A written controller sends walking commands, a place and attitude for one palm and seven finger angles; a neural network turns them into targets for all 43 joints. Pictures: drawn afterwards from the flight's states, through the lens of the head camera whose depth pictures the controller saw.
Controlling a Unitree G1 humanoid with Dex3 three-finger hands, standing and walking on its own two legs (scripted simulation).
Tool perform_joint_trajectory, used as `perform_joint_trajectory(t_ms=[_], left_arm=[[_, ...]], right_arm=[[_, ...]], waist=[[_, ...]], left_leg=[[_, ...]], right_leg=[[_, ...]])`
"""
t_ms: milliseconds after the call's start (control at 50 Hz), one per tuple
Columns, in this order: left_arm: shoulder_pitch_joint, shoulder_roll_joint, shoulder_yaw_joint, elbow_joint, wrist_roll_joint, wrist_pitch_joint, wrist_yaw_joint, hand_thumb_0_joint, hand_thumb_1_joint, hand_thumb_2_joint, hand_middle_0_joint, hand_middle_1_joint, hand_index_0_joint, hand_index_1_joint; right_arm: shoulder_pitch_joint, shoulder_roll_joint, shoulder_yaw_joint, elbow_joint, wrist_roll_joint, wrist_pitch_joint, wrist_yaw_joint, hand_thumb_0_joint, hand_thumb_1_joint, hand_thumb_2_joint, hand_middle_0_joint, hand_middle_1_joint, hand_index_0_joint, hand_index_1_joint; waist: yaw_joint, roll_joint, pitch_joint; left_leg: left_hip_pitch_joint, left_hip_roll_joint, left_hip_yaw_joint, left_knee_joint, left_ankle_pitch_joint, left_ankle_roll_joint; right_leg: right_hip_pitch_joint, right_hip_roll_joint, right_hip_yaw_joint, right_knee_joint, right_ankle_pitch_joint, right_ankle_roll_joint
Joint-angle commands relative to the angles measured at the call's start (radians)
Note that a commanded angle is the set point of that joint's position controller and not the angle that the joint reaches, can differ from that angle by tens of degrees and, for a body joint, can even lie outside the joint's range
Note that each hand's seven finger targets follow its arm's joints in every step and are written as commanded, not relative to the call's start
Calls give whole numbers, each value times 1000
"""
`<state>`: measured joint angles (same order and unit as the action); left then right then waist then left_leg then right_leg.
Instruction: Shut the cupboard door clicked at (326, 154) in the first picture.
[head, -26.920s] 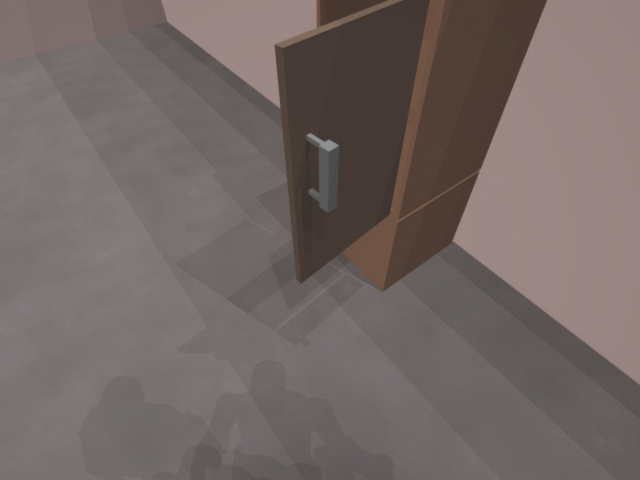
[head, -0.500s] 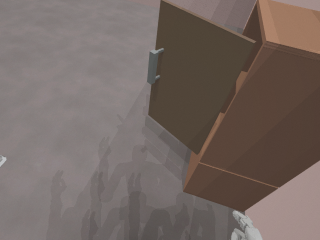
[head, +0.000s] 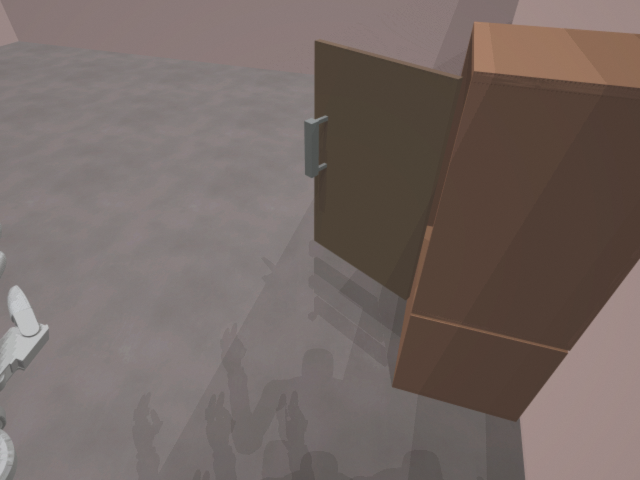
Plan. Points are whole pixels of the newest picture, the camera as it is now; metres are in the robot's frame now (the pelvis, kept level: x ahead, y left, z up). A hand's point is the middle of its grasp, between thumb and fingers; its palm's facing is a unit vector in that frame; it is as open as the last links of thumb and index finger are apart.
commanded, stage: stop stepping back and stand still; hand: left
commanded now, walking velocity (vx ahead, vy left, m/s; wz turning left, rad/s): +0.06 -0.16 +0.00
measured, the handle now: (317, 146) +0.90 +0.05 +0.02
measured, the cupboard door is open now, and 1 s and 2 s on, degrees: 63 63 63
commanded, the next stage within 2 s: let the arm hang, fingers relaxed in 0.46 s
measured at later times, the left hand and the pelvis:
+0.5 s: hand (19, 388) +0.16 +0.28 +0.16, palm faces +0.49 -0.78 -0.38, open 7.4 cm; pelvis -0.04 +0.00 +0.01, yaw -2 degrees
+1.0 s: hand out of the picture +0.04 +0.20 -0.16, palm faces +0.04 -0.98 -0.19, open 7.0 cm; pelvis -0.03 +0.02 +0.01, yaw +2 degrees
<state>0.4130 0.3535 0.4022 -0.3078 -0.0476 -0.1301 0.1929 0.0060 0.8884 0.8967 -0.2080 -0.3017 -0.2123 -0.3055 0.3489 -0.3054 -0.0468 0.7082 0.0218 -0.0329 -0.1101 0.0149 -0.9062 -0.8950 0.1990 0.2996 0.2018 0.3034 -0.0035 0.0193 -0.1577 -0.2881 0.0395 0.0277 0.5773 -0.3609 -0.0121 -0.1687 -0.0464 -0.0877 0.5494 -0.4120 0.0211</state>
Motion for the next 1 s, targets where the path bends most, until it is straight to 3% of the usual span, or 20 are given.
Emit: perform_joint_trajectory(t_ms=[0, 40, 100, 220, 260, 300, 340, 420, 520, 540, 560, 580, 620, 680, 720, 740, 780, 820, 900, 980], left_arm=[[-81, 270, 75, -386, 25, -79, 7, 0, 900, 900, -200, -300, -200, -300], [-75, 286, 103, -526, 18, -94, -1, 0, 900, 900, -200, -300, -200, -300], [-42, 292, 144, -553, 12, -111, 9, 0, 900, 900, -200, -300, -200, -300], [150, 235, 167, -351, 3, -89, 3, 0, 900, 900, -200, -300, -200, -300], [186, 218, 156, -239, 3, -66, -5, 0, 900, 900, -200, -300, -200, -300], [107, 234, 130, -236, -3, -53, -2, 0, 900, 900, -200, -300, -200, -300], [60, 214, 108, -210, 3, -75, -6, 0, 900, 900, -200, -300, -200, -300], [-94, 207, 55, -231, 17, -96, -8, 0, 900, 900, -200, -300, -200, -300], [-170, 246, 58, -431, 30, -119, 16, 0, 900, 900, -200, -300, -200, -300], [-21, 6, -300, 429, 117, 63, -132, 0, 900, 900, -200, -300, -200, -300], [85, -46, -302, 434, 80, 137, -169, 0, 900, 900, -200, -300, -200, -300], [81, -94, -314, 412, 67, 160, -171, 0, 900, 900, -200, -300, -200, -300], [-24, -83, -344, 442, 78, 155, -169, 0, 900, 900, -200, -300, -200, -300], [-99, -50, -357, 599, 65, 153, -181, 0, 900, 900, -200, -300, -200, -300], [-50, 24, -351, 728, 61, 146, -178, 0, 900, 900, -200, -300, -200, -300], [-61, 74, -350, 778, 65, 142, -175, 0, 900, 900, -200, -300, -200, -300], [-135, 90, -357, 880, 72, 132, -182, 0, 900, 900, -200, -300, -200, -300], [-179, 38, -363, 958, 70, 127, -175, 0, 900, 900, -200, -300, -200, -300], [-101, -61, -365, 1070, 61, 114, -159, 0, 900, 900, -200, -300, -200, -300], [-111, -59, -371, 1170, 61, 133, -161, 0, 900, 900, -200, -300, -200, -300]], right_arm=[[-205, -55, -12, -243, -1, -91, -8, 0, -900, -900, 200, 300, 200, 300], [-191, -23, 6, -233, -11, -103, 7, 0, -900, -900, 200, 300, 200, 300], [-210, -24, 8, -215, -26, -147, 22, 0, -900, -900, 200, 300, 200, 300], [-203, -17, 19, -224, -26, -110, 35, 0, -900, -900, 200, 300, 200, 300], [-196, -13, 14, -224, -24, -80, 39, 0, -900, -900, 200, 300, 200, 300], [-207, -5, 7, -231, -15, -53, 43, 0, -900, -900, 200, 300, 200, 300], [-193, -19, 5, -212, -20, -61, 48, 0, -900, -900, 200, 300, 200, 300], [-229, -8, 28, -199, -30, -62, 28, 0, -900, -900, 200, 300, 200, 300], [-238, -11, 11, -208, -35, -109, 9, 0, -900, -900, 200, 300, 200, 300], [-135, -135, -13, 1, -61, -130, 127, 0, -900, -900, 200, 300, 200, 300], [-59, -130, -6, -52, -38, -65, 133, 0, -900, -900, 200, 300, 200, 300], [-59, -136, 1, -73, -32, -33, 118, 0, -900, -900, 200, 300, 200, 300], [-83, -137, 3, -101, -64, -16, 106, 0, -900, -900, 200, 300, 200, 300], [-138, -122, 17, -99, -68, -2, 89, 0, -900, -900, 200, 300, 200, 300], [-186, -91, 28, -96, -34, 23, 90, 0, -900, -900, 200, 300, 200, 300], [-182, -36, 35, -94, -25, 37, 96, 0, -900, -900, 200, 300, 200, 300], [-128, -24, 29, -13, -44, 54, 106, 0, -900, -900, 200, 300, 200, 300], [-115, 5, 29, 52, -49, 60, 105, 0, -900, -900, 200, 300, 200, 300], [-59, 6, 26, 146, -47, 29, 92, 0, -900, -900, 200, 300, 200, 300], [-79, 24, 26, 211, -42, 41, 87, 0, -900, -900, 200, 300, 200, 300]], waist=[[-5, -96, 71], [-19, 107, 1], [-15, 206, 62], [-16, 252, 113], [-7, 73, 119], [11, -265, 165], [-13, -250, 175], [-16, -154, 221], [12, -53, 154], [-74, 63, 212], [-39, 234, 56], [-32, 342, 68], [-35, 113, 46], [-5, 15, 13], [40, -125, -23], [24, -245, 11], [-19, -129, 92], [-31, -107, 163], [-8, 47, 36], [0, 53, 192]], left_leg=[[113, 58, -10, -107, 494, 67], [173, 103, -132, -172, 660, 64], [105, 206, -253, -336, 254, 90], [-174, 136, -86, -319, -321, 58], [-276, 69, -21, -93, -299, 39], [-403, -19, 24, 370, -148, 10], [-418, 4, -48, 529, -59, 3], [-243, 34, 14, 343, 47, 6], [33, -17, 93, 12, 145, 26], [48, 79, 29, 18, 455, 34], [159, 175, -199, -37, 702, 105], [123, 298, -280, -113, 837, 182], [64, 327, -316, -118, 786, 231], [99, 238, -216, -64, 829, 174], [-46, 88, -72, 30, 371, 61], [-126, -4, -12, 71, 56, 9], [-26, -29, 3, 141, -115, 2], [-7, -17, -8, 116, 10, 8], [126, 71, -72, -73, 444, 32], [40, 75, -81, -185, 197, 33]], right_leg=[[-15, -55, 97, -29, 587, -22], [-68, 33, 5, 104, 343, 6], [-133, 58, 35, 166, -23, -5], [91, 88, -22, -78, 14, -46], [120, 4, 130, -168, -92, -105], [22, -286, 599, -418, -354, -230], [6, -282, 495, -380, -122, -228], [-146, -201, 243, -349, 33, -186], [-124, -170, 193, -265, 135, -157], [-245, -191, -14, 40, 457, -80], [-272, -29, 23, 215, 196, -8], [-318, 30, 17, 378, -201, 13], [-334, 27, 99, 496, -251, 8], [-185, 24, 70, 200, -51, 2], [53, -17, 137, -72, 275, -10], [31, -167, 326, -166, 308, -57], [-168, -244, 370, -269, 110, -166], [-190, -165, 331, -250, 169, -159], [-41, -51, 157, -104, 441, -66], [-69, -31, 154, -200, 194, -60]])
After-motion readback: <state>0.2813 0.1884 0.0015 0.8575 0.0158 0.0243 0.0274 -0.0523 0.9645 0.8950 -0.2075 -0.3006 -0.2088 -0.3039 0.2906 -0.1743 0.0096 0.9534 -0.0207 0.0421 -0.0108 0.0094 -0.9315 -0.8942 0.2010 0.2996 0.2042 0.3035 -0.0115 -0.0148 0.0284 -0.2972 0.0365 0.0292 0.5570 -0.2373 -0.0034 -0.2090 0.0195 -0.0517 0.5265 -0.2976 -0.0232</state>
